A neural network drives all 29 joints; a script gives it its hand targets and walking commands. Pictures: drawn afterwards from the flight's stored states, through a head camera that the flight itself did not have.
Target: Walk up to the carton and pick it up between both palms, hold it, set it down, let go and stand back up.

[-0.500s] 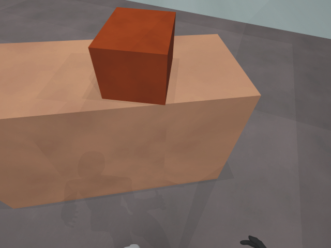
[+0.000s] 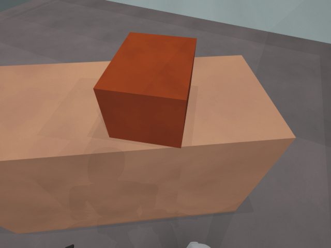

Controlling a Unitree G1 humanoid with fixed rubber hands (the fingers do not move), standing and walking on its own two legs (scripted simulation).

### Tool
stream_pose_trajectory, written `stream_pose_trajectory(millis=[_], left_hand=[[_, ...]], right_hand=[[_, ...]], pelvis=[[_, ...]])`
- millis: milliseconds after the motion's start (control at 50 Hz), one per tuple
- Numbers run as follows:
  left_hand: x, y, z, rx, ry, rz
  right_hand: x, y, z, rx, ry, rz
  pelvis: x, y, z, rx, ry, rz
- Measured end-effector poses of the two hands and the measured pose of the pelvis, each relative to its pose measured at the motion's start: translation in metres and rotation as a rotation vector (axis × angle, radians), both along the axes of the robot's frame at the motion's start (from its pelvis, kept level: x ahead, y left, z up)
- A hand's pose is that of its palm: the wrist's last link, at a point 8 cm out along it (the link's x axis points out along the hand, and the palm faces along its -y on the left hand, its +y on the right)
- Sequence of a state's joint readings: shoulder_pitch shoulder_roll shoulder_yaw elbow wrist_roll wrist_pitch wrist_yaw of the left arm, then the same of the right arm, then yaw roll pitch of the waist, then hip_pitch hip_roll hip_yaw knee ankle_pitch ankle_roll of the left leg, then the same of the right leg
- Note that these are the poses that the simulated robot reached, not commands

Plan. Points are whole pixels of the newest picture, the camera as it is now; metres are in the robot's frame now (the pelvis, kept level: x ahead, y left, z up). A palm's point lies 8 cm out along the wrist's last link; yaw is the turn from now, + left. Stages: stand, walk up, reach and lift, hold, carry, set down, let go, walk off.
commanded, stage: walk up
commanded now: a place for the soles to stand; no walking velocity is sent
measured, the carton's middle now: (154, 86) +0.59 -0.01 +0.06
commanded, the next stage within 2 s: none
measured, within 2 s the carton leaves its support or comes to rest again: neither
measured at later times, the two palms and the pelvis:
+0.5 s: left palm out of the picture +0.10 +0.25 -0.10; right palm (265, 240) +0.16 -0.27 -0.12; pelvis +0.07 -0.03 +0.00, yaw +4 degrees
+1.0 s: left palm out of the picture +0.14 +0.28 -0.09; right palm (248, 219) +0.21 -0.23 -0.10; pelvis +0.08 +0.01 +0.01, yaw +3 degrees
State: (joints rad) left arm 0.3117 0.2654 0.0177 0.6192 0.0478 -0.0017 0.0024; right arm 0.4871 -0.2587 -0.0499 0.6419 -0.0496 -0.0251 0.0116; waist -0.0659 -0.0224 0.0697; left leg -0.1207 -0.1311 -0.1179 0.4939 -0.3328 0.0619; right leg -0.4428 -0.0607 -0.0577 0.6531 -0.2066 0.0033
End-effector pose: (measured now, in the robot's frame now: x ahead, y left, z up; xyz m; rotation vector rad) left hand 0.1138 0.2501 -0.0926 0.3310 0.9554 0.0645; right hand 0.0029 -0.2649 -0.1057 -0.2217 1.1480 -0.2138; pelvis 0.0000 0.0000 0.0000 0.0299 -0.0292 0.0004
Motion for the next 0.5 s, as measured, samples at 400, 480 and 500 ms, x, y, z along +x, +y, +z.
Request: stream_pose_trajectory(millis=[400,480,500], left_hand=[[-0.039,-0.014,0.019,0.074,0.155,0.237],[-0.019,-0.005,0.002,0.043,0.126,0.220],[-0.013,-0.003,-0.003,0.033,0.115,0.218]], right_hand=[[0.144,-0.018,-0.016,0.074,-0.029,0.149],[0.151,-0.006,-0.015,0.048,-0.010,0.154],[0.156,-0.004,-0.014,0.034,-0.016,0.160]], pelvis=[[0.066,-0.031,0.009,-0.005,-0.022,0.048],[0.072,-0.028,0.001,-0.030,0.000,0.057],[0.074,-0.026,-0.001,-0.036,0.004,0.062]])
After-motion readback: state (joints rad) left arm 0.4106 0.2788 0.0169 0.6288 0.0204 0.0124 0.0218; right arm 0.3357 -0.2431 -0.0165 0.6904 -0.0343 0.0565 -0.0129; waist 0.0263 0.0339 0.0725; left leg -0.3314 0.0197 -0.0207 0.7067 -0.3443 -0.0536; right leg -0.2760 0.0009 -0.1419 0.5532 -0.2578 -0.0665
